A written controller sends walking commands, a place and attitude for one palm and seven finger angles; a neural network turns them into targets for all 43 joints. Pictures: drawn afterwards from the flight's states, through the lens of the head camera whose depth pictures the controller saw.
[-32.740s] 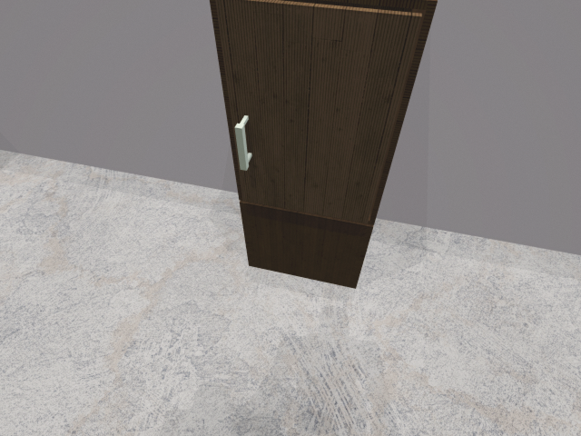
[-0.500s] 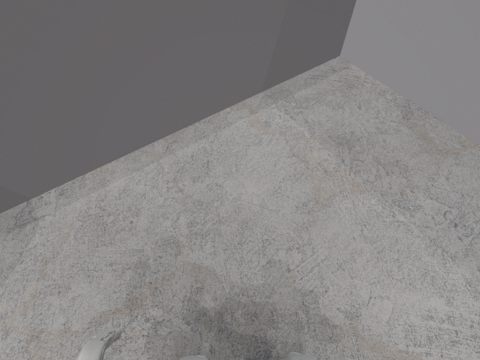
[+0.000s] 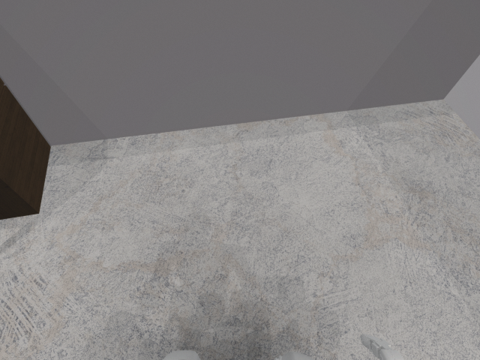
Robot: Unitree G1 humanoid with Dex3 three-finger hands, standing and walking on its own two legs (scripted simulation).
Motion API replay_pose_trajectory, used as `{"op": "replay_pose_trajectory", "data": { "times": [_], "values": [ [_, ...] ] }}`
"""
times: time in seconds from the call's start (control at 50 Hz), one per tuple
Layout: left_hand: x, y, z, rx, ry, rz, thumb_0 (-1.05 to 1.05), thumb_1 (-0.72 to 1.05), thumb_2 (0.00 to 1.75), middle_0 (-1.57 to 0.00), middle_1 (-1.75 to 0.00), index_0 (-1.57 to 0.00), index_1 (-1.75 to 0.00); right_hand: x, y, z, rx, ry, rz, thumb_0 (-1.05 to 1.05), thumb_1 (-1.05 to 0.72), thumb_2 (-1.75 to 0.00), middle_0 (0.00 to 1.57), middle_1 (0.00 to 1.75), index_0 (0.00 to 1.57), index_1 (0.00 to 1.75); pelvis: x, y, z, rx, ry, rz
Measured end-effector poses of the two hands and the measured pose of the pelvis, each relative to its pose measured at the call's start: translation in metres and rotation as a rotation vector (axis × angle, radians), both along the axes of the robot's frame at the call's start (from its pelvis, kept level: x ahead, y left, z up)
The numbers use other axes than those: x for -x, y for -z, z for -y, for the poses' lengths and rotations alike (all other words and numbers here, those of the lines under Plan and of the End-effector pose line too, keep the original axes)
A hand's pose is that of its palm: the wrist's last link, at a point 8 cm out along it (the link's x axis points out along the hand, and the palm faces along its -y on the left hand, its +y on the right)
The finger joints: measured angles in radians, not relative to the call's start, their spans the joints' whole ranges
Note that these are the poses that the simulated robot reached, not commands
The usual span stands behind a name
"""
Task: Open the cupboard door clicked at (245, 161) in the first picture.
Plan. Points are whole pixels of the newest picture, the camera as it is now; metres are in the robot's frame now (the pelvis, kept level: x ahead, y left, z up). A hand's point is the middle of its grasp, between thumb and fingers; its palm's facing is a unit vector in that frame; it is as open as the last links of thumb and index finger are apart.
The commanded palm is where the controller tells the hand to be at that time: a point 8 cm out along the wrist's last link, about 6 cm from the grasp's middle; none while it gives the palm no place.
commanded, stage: turn to face it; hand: left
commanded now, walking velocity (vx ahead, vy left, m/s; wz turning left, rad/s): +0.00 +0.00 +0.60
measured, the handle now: out of the picture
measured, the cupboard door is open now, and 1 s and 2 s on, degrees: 45 45 45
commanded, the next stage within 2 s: take the last steps up to it in 1.56 s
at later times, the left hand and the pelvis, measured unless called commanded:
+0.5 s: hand out of the picture +0.06 +0.15 -0.13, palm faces +0.26 -0.93 -0.26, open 7.3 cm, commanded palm none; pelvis +0.01 -0.06 +0.02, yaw +17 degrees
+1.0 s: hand out of the picture -0.02 +0.20 -0.15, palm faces +0.57 -0.78 -0.26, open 7.4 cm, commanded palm none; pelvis +0.01 -0.04 +0.02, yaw +34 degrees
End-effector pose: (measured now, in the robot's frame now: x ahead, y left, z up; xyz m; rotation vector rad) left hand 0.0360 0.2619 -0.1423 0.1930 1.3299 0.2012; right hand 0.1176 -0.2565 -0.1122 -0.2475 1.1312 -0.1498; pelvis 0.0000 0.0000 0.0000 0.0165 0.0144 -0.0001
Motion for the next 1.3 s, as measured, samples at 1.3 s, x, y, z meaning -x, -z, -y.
{"op": "replay_pose_trajectory", "data": {
  "times": [1.3],
  "values": [
    [0.090, -0.044, 0.112, -0.096, -0.681, 0.178, 0.00, 0.90, 0.90, -0.20, -0.29, -0.21, -0.30, -0.139, 0.017, -0.007, 0.005, -0.649, -0.188, 0.01, -0.91, -0.89, 0.20, 0.30, 0.20, 0.30, -0.039, -0.015, 0.091, -0.014, -0.801, 0.016]
  ]
}}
